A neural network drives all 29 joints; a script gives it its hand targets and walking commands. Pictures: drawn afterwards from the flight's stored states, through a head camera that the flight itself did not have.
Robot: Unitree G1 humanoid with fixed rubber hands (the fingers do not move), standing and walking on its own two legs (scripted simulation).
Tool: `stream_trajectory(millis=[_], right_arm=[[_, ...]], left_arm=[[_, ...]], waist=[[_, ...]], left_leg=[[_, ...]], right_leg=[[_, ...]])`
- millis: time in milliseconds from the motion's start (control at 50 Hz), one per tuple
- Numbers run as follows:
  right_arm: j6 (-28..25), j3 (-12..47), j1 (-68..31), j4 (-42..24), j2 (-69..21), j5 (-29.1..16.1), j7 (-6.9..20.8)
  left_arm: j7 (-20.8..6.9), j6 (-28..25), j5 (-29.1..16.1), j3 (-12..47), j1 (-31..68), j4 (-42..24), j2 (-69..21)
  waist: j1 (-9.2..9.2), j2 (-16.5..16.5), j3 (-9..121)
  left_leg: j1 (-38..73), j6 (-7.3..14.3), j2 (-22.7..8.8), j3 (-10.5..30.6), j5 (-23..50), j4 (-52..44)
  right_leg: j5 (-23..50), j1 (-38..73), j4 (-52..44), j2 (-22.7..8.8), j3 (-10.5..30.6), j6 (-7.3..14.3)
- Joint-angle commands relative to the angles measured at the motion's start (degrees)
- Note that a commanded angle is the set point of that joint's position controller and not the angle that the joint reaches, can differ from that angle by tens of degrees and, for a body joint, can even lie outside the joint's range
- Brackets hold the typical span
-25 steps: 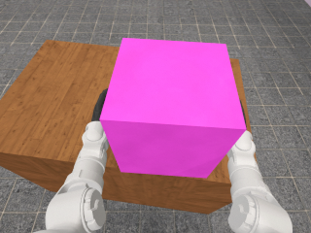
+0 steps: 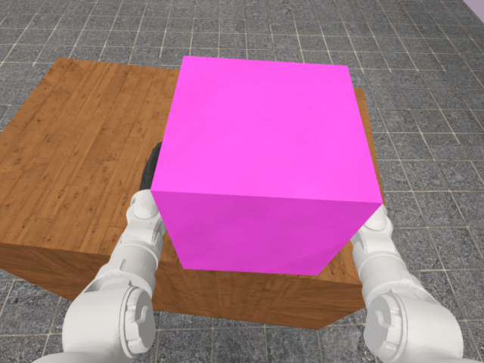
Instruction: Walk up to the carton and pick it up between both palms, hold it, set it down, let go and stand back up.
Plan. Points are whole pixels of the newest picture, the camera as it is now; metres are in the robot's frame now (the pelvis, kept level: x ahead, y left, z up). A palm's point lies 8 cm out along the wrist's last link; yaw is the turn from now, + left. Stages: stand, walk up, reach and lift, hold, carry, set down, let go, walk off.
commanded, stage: set down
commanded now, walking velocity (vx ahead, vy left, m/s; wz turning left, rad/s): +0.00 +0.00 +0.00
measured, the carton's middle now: (257, 177) +0.42 -0.01 +0.02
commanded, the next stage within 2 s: none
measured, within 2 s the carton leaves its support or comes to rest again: neither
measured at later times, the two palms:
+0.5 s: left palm (137, 186) +0.41 +0.20 +0.00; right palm (390, 189) +0.41 -0.26 +0.01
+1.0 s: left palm (120, 146) +0.41 +0.20 +0.11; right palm (422, 160) +0.40 -0.27 +0.11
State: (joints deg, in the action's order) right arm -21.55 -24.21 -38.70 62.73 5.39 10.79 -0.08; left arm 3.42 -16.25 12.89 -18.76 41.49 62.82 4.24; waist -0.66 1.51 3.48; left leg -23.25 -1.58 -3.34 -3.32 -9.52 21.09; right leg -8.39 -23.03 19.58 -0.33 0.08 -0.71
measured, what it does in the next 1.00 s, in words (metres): stands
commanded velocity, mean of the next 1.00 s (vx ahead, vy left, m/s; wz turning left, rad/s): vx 0.00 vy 0.00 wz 0.00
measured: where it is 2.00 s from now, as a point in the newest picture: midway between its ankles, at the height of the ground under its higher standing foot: outside the picture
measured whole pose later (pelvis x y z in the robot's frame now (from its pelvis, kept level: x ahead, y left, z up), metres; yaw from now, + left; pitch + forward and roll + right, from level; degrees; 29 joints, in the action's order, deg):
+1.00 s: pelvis -0.05 -0.02 -0.03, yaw -1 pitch +19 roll +0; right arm -3.4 9.3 -55.6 68.7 27.0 -27.4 1.8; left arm 2.5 -3.8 -23.5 8.8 60.2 72.0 21.6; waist 0.6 1.5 13.5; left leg -41.2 -2.3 -4.1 -2.0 -11.0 33.5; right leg -10.4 -42.5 34.1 0.8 0.6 0.5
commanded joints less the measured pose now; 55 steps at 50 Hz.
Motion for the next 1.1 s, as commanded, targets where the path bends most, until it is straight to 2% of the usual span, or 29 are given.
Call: stream_trajectory(millis=[0, 40, 80, 140, 180, 260, 280, 340, 380, 420, 480, 500, 520, 560, 600, 640, 680, 720, 740, 780, 840, 880, 920, 940, 980, 1000, 1020, 1060, 1080], right_arm=[[-0.63, 16.15, -25.96, 3.74, 7.76, -13.15, -1.28], [-1.11, 20.88, -28.04, 6.41, 10.66, -19.13, -2.17], [-2.12, 24.71, -28.95, 8.18, 14.02, -25.19, -2.68], [-4.13, 28.91, -30.3, 11.54, 18.75, -30.7, -3.23], [-4.68, 29.91, -30.96, 15.22, 20.91, -32.32, -3.15], [-6.89, 32.3, -32.89, 15.74, 24.09, -35.38, -1.91], [-7.0, 32.51, -33.76, 16.13, 24.69, -35.47, -1.57], [-6.39, 35.53, -34.24, 14.39, 26.64, -39.75, -0.07], [-4.77, 37.68, -34.79, 13.66, 27.12, -41.9, 0.83], [-3.4, 38.25, -35.25, 11.2, 28.33, -43.07, 1.72], [-1.69, 37.87, -36.99, 4.64, 29.85, -44.01, 2.69], [-0.81, 38.29, -36.81, 4.79, 29.43, -43.92, 2.91], [0.05, 37.77, -36.02, 4.74, 29.98, -44.07, 3.09], [1.65, 36.66, -37.05, 2.97, 31.72, -44.0, 3.26], [3.21, 35.0, -36.24, -1.03, 32.03, -43.16, 2.71], [5.0, 34.63, -35.56, -0.44, 32.52, -42.07, 2.26], [6.23, 33.2, -37.35, -6.11, 33.43, -41.88, 2.0], [7.84, 31.38, -36.78, -6.22, 34.77, -39.74, 1.42], [9.17, 30.86, -37.48, -7.25, 34.45, -39.86, 1.03], [12.15, 31.68, -37.63, -3.27, 33.09, -39.04, 0.85], [15.1, 30.84, -41.05, -0.42, 32.19, -38.07, 1.27], [16.59, 31.87, -42.76, 0.22, 31.25, -37.46, 1.66], [17.22, 32.14, -45.55, -3.0, 30.94, -38.48, 2.23], [17.27, 31.4, -46.17, -4.44, 31.08, -38.21, 2.18], [18.2, 31.63, -45.55, -0.24, 30.66, -38.62, 2.4], [18.46, 31.73, -43.75, 0.98, 30.86, -38.66, 2.24], [19.08, 31.66, -42.83, 4.19, 31.68, -39.57, 2.07], [19.72, 31.79, -43.18, 9.13, 32.86, -39.45, 2.04], [19.63, 32.47, -43.12, 7.74, 32.76, -39.22, 2.18]], left_arm=[[4.07, -3.82, -11.93, 11.87, 25.66, 2.26, 3.93], [4.88, -5.78, -16.18, 14.3, 28.05, 5.13, 6.23], [4.91, -7.76, -19.08, 15.18, 28.12, 7.66, 9.18], [3.71, -9.21, -21.01, 16.0, 27.1, 11.83, 11.82], [2.48, -9.05, -21.47, 16.44, 26.62, 14.98, 12.46], [0.98, -10.09, -24.44, 18.51, 29.79, 11.93, 14.07], [0.58, -9.88, -24.82, 18.57, 30.25, 12.34, 14.74], [-0.21, -9.36, -27.47, 19.59, 29.66, 11.17, 17.79], [-1.02, -8.28, -29.64, 21.61, 30.72, 11.57, 18.74], [-1.58, -7.29, -32.41, 23.86, 32.08, 9.05, 18.99], [-1.8, -6.28, -34.76, 24.54, 34.92, 4.37, 21.67], [-2.1, -5.38, -34.66, 25.39, 34.72, 5.63, 21.21], [-2.13, -4.77, -34.0, 25.01, 35.15, 3.46, 22.21], [-2.0, -2.7, -34.46, 25.25, 36.32, 0.96, 23.06], [-1.86, -0.79, -34.72, 24.29, 36.31, -2.49, 24.67], [-2.04, 1.24, -34.51, 25.08, 35.62, -1.65, 24.53], [-1.62, 3.14, -33.83, 23.02, 37.02, -6.84, 25.74], [-1.44, 5.99, -32.27, 22.19, 35.8, -7.25, 26.53], [-1.65, 7.39, -33.11, 21.49, 36.81, -7.48, 27.05], [-1.76, 10.38, -32.42, 21.88, 35.64, -3.38, 26.56], [-1.47, 11.72, -33.45, 23.75, 41.01, 0.43, 26.98], [-1.21, 11.65, -35.37, 25.41, 42.59, 4.62, 26.44], [-0.65, 10.61, -37.24, 26.14, 46.27, 2.73, 28.05], [-0.37, 10.26, -37.97, 27.47, 47.47, 1.17, 27.54], [-0.71, 10.71, -37.85, 28.36, 46.29, 4.41, 26.85], [-1.09, 11.55, -36.38, 27.1, 44.13, 4.81, 26.64], [-1.59, 12.85, -35.64, 27.27, 44.04, 4.56, 26.82], [-2.52, 14.09, -35.61, 28.51, 43.93, 8.91, 26.08], [-2.76, 14.17, -36.13, 29.21, 42.97, 8.87, 25.81]], waist=[[1.03, -4.21, 35.15], [1.25, -5.56, 41.27], [2.14, -4.85, 46.62], [2.05, -4.75, 49.7], [1.1, -3.1, 46.56], [-0.08, -2.02, 47.26], [0.24, -0.55, 47.81], [1.71, -0.45, 46.76], [1.52, 1.2, 46.51], [1.09, 0.51, 48.63], [1.87, 0.14, 54.4], [1.19, 1.03, 53.3], [1.62, -1.0, 54.63], [1.21, -1.4, 56.57], [1.06, -0.55, 58.58], [0.4, -0.12, 56.7], [1.73, -1.23, 61.05], [0.74, -0.22, 59.65], [1.27, 0.49, 57.14], [1.69, 3.08, 48.34], [1.69, 1.92, 39.61], [1.97, 3.78, 36.95], [2.65, 4.1, 40.22], [1.77, 2.87, 43.1], [0.94, 1.93, 41.39], [1.42, 1.58, 40.76], [0.41, 0.1, 40.12], [-0.53, 0.62, 34.54], [-0.65, 0.57, 32.96]], left_leg=[[10.99, -2.49, 1.85, -2.06, 17.21, 6.4], [12.38, -3.63, 1.58, -1.22, 20.67, 10.43], [12.95, -4.23, 1.84, -0.7, 25.28, 14.01], [11.75, -4.94, 2.03, -0.58, 31.53, 18.11], [9.75, -5.07, 2.09, -0.5, 29.47, 18.58], [9.86, -5.15, 2.49, 0.0, 32.45, 21.19], [9.8, -4.98, 2.58, -0.12, 31.56, 21.31], [5.59, -4.27, 2.84, -0.6, 28.73, 21.23], [2.78, -3.38, 2.9, -0.91, 24.4, 20.48], [1.92, -2.9, 3.06, -0.52, 21.67, 20.54], [0.57, -2.45, 3.57, -0.9, 19.88, 21.02], [0.4, -2.06, 3.57, -0.78, 18.92, 20.5], [1.4, -2.28, 3.74, -0.73, 19.26, 20.64], [3.07, -1.98, 3.47, -0.65, 18.12, 20.23], [1.97, -1.52, 3.93, -1.0, 15.3, 19.64], [1.11, -0.93, 3.62, -0.81, 13.31, 18.32], [3.69, -1.05, 3.75, -1.1, 15.78, 17.36], [3.33, -1.15, 3.86, -1.1, 15.91, 17.52], [2.33, -0.81, 3.94, -1.35, 13.47, 16.31], [1.64, 0.34, 3.82, -1.15, 7.16, 12.8], [-1.64, 1.56, 3.56, -0.93, -1.28, 9.45], [-4.19, 2.71, 3.3, -0.75, -5.54, 8.18], [-5.34, 2.9, 3.58, -0.91, -5.34, 8.12], [-4.72, 2.37, 3.35, -0.66, -4.26, 8.35], [-4.34, 2.18, 3.36, -0.09, -1.97, 8.31], [-2.05, 1.73, 3.27, -0.33, 0.57, 8.27], [-0.45, 0.93, 3.44, -0.08, 2.29, 8.02], [-0.93, 0.86, 3.11, 0.51, 0.05, 7.07], [-0.68, 0.92, 3.18, 0.84, -0.05, 6.51]], right_leg=[[14.05, 0.8, 2.9, 2.88, -2.68, 0.55], [16.17, -1.75, 5.26, 3.28, -2.65, 0.88], [20.86, -2.34, 7.78, 3.84, -2.47, 0.71], [27.83, -2.74, 10.7, 4.36, -3.0, 0.22], [27.39, -3.93, 11.6, 4.75, -3.51, -0.46], [29.58, -9.41, 14.47, 5.29, -4.68, -1.74], [28.03, -10.18, 14.24, 5.35, -4.7, -1.9], [27.27, -9.32, 15.33, 5.21, -4.07, -2.46], [25.52, -8.72, 15.38, 4.88, -3.45, -2.97], [22.8, -9.42, 15.86, 4.59, -3.62, -2.97], [21.04, -9.45, 16.63, 4.35, -3.45, -3.23], [20.55, -9.31, 16.23, 4.39, -3.49, -3.2], [20.63, -9.59, 16.3, 4.18, -3.27, -3.18], [18.01, -10.33, 15.6, 4.34, -3.34, -2.72], [17.22, -8.93, 15.29, 4.12, -3.21, -3.1], [16.78, -6.85, 14.5, 3.75, -3.03, -2.87], [17.79, -4.76, 13.8, 4.08, -3.01, -3.06], [19.47, -2.37, 13.26, 4.41, -2.76, -2.87], [18.26, -0.96, 12.85, 4.29, -2.65, -3.01], [11.56, -0.76, 10.61, 4.01, -2.48, -3.4], [0.23, -4.15, 8.07, 2.74, -1.78, -2.72], [-4.94, -4.14, 7.23, 2.17, -1.33, -2.29], [-4.36, -3.15, 7.54, 1.75, -1.05, -2.59], [-2.19, -1.71, 7.65, 1.7, -0.56, -2.44], [1.38, -0.39, 8.34, 1.68, -0.74, -1.97], [4.46, 0.67, 7.81, 1.77, -0.85, -1.99], [6.08, 1.23, 7.22, 2.05, -1.0, -1.78], [2.22, -0.15, 5.95, 2.16, -1.73, -1.6], [1.56, -0.12, 5.48, 2.16, -1.79, -1.49]])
